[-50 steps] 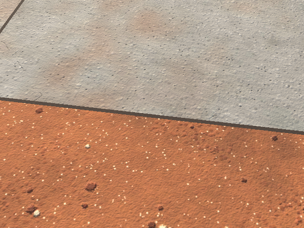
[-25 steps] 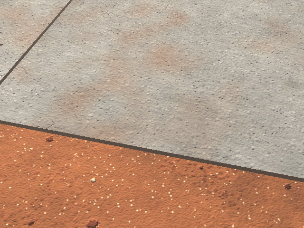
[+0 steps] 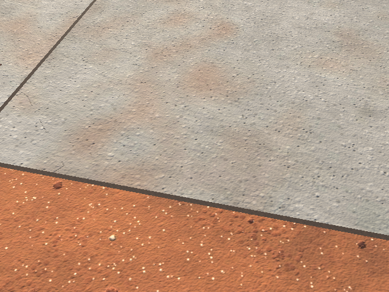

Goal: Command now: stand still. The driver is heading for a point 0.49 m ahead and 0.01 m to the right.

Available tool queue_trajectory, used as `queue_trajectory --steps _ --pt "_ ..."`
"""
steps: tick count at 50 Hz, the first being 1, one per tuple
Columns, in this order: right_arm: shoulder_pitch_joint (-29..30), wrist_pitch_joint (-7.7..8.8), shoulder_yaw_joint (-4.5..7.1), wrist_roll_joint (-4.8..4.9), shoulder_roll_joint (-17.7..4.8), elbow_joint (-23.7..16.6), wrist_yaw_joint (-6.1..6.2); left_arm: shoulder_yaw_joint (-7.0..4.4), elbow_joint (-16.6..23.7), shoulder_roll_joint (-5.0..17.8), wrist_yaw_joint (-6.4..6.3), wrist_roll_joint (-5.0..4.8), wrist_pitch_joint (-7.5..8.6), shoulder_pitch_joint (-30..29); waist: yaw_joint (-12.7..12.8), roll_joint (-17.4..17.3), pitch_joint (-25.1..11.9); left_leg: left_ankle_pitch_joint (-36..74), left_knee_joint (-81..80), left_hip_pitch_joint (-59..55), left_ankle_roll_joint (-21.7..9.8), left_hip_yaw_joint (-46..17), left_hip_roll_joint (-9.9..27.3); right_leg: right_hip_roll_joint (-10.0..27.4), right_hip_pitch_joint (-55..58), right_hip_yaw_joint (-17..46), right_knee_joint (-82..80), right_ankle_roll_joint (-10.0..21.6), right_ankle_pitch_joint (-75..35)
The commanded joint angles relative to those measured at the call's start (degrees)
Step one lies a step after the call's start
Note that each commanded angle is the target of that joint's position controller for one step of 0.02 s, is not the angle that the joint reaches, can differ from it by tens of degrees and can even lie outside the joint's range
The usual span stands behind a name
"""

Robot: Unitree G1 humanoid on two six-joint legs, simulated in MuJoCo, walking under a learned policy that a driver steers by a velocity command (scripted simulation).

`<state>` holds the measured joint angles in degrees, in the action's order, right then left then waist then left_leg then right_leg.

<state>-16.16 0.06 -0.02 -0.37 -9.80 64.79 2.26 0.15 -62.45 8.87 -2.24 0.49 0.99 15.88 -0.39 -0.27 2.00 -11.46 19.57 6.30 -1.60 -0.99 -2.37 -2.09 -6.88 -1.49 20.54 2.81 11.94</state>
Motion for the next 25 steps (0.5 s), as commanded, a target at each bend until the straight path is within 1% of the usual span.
queue_trajectory --steps 1,17,18,19,20,21,22,23,24,25 --pt "-3.3 0.22 0.30 0.00 -4.0 0.1 0.20 -0.55 0.3 4.8 -0.15 -0.02 0.28 3.3 0.1 0.7 2.0 5.9 -2.5 1.9 -1.1 -5.5 6.5 8.0 -1.5 7.4 -4.1 1.1 -7.5" --pt "-5.2 0.24 -0.56 -0.02 -2.2 2.5 0.37 0.08 -2.0 3.5 -0.18 -0.07 0.28 5.6 0.2 0.4 2.9 4.4 -1.7 3.1 -0.7 -5.0 6.8 7.2 -2.7 7.9 -4.7 1.3 -4.6" --pt "-5.7 0.23 -0.67 -0.11 -1.9 2.7 0.36 0.10 -2.1 3.5 -0.16 -0.03 0.23 6.1 0.4 0.7 1.8 1.4 -1.7 2.8 -0.8 -4.6 6.2 6.9 -2.3 8.1 -5.6 1.4 0.5" --pt "-5.7 0.18 -0.56 -0.29 -2.1 2.6 0.32 -0.27 -2.1 4.4 -0.15 -0.01 0.04 6.3 0.5 1.5 2.3 -2.7 -0.5 3.8 -0.9 -3.6 5.0 6.6 -2.8 8.8 -6.4 1.8 7.1" --pt "-5.6 0.11 -0.32 -0.52 -2.4 2.2 0.23 -0.94 -2.1 5.9 -0.13 -0.06 -0.30 6.8 0.8 3.1 2.8 -8.8 2.7 5.7 -1.4 -1.9 3.1 6.7 -3.3 10.3 -7.0 3.0 15.7" --pt "-5.0 0.06 -0.14 -0.91 -2.5 1.4 -0.01 -1.64 -2.2 7.3 -0.03 -0.03 -0.71 8.2 1.4 5.0 3.9 -14.8 6.9 9.6 -1.9 0.0 1.3 8.2 -3.6 13.4 -8.3 4.9 25.7" --pt "-3.5 0.07 -0.09 -1.44 -2.2 0.3 -0.40 -2.18 -2.4 8.0 0.12 0.06 -1.02 10.4 2.5 6.3 6.1 -17.3 11.7 14.7 -2.1 1.7 0.2 11.4 -3.5 18.0 -11.1 7.2 33.6" --pt "-2.2 0.29 -0.28 -2.10 -1.1 -0.9 -0.81 -2.68 -2.8 8.6 0.24 0.23 -1.15 12.1 3.3 7.7 8.0 -16.4 16.6 17.7 -2.2 3.8 0.7 15.7 -4.0 23.1 -13.6 9.7 38.0" --pt "-0.8 0.72 -0.25 -2.35 -1.1 -2.0 -1.18 -2.90 -2.9 8.3 0.37 0.45 -1.00 12.7 3.5 7.5 9.5 -14.7 21.5 19.9 -2.3 3.8 2.5 18.7 -5.2 26.5 -15.6 11.7 37.4" --pt "0.7 1.20 0.06 -2.19 -1.7 -3.2 -1.51 -3.08 -2.7 8.2 0.52 0.87 -0.61 12.9 3.6 6.3 9.7 -15.5 26.1 23.0 -2.3 2.8 3.7 20.2 -4.4 28.1 -16.8 12.8 34.1"
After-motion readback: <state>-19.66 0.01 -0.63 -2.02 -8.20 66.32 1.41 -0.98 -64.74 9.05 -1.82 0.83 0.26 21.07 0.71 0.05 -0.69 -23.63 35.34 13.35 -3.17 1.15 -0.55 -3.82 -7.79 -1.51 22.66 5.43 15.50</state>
